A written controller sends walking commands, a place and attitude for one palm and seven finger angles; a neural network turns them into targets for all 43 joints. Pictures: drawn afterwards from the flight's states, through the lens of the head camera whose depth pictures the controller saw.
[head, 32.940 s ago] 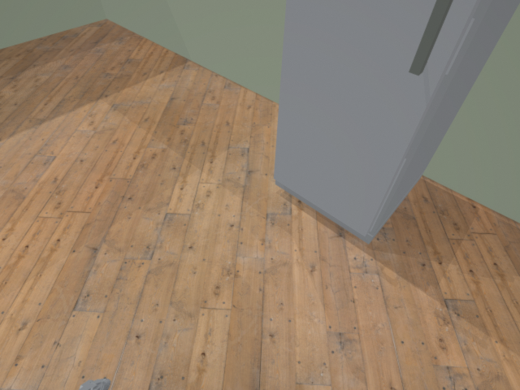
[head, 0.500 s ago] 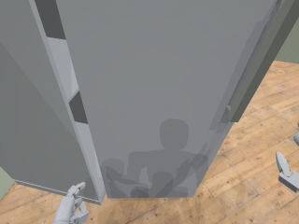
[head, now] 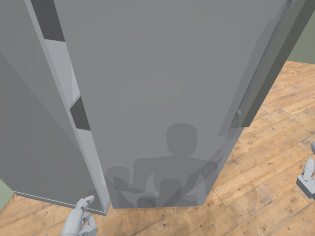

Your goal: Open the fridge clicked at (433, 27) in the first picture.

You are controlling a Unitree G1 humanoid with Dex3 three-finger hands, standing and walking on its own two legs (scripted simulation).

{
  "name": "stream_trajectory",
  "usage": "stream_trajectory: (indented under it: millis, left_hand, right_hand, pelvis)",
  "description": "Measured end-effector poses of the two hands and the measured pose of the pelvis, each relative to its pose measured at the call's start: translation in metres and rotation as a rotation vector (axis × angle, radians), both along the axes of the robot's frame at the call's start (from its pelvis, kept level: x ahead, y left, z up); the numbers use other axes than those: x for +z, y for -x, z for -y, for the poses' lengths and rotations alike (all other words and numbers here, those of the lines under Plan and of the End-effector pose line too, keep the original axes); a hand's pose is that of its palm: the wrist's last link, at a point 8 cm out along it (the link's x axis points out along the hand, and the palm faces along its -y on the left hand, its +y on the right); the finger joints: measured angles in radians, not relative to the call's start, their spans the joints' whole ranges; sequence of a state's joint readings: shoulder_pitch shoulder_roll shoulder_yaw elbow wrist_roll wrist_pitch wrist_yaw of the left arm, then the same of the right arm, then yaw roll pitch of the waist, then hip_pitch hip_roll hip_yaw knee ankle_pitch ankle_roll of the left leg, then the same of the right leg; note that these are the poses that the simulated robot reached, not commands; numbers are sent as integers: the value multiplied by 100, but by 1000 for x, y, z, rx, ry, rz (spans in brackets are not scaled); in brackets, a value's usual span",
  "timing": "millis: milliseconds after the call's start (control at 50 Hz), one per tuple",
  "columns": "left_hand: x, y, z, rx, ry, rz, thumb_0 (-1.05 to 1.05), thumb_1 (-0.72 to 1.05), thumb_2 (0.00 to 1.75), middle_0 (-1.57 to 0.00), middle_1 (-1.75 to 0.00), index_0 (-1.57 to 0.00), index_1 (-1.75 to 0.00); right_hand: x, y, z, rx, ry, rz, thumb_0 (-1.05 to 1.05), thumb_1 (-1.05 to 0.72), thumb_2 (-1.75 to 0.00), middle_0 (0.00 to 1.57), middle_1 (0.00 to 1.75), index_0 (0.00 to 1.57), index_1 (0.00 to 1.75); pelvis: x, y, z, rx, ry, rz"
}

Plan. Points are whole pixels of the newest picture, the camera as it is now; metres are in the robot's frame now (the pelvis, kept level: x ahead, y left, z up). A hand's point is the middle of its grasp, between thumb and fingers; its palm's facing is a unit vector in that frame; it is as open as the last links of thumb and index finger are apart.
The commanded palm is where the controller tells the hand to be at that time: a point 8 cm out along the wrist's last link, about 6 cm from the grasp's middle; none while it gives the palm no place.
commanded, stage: step back with the hand held close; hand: right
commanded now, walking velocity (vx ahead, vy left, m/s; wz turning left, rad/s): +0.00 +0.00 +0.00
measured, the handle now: (264, 69) +0.43 -0.27 +0.25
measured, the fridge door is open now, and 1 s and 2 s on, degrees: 76 76 76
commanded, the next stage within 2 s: stop stepping back and stand still in 1.24 s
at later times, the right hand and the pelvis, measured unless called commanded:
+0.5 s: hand out of the picture +0.13 -0.30 +0.16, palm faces +0.41 +0.77 -0.48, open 7.4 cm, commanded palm +0.08 -0.33 +0.17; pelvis -0.06 -0.03 +0.00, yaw -1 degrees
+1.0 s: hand out of the picture +0.05 -0.34 +0.18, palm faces +0.56 +0.71 -0.43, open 7.4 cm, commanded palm -0.03 -0.35 +0.17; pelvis -0.12 -0.03 -0.01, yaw -9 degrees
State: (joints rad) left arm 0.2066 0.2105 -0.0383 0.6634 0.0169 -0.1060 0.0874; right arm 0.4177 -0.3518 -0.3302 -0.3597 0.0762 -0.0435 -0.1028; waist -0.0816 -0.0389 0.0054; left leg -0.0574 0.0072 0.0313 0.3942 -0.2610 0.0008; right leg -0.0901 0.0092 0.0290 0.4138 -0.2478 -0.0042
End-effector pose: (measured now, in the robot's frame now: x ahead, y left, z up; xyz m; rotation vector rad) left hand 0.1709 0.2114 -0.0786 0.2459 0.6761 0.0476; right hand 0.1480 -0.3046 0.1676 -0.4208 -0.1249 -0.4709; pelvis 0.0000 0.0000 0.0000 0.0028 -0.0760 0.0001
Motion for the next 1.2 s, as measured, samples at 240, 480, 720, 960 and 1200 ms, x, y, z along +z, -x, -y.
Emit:
stream_trajectory:
  millis: [240, 480, 720, 960, 1200]
  left_hand:
    - [6, 13, -11, 63, -32, -56, 1, 90, 90, -20, -30, -20, -30]
    - [8, 51, 5, 82, -49, -63, 1, 90, 90, -20, -30, -20, -30]
    - [1, 85, 11, 14, -56, -45, 1, 90, 90, -20, -30, -21, -30]
    - [9, 119, 27, 10, -115, -36, 1, 90, 90, -20, -30, -20, -30]
    - [-7, 132, 45, -51, -28, -31, 1, 90, 90, -20, -30, -21, -30]
  right_hand:
    - [4, 2, 6, 68, 94, -35, 2, -89, -90, 21, 31, 20, 31]
    - [7, 51, 27, 72, 147, -20, 2, -89, -90, 21, 31, 21, 31]
    - [-3, 105, 30, 7, 138, 57, 2, -89, -90, 21, 31, 21, 31]
    - [14, 137, 59, -5, 206, 183, 2, -89, -90, 21, 31, 21, 31]
    - [-2, 163, 29, 106, 150, 102, 2, -89, -90, 21, 31, 20, 31]
  pelvis:
    - [0, 17, 10, -9, -15, -77]
    - [-3, 53, 25, -11, -16, -83]
    - [-12, 91, 21, -73, -40, -77]
    - [-11, 120, 36, -135, -112, -76]
    - [-17, 168, 27, -20, -59, -139]
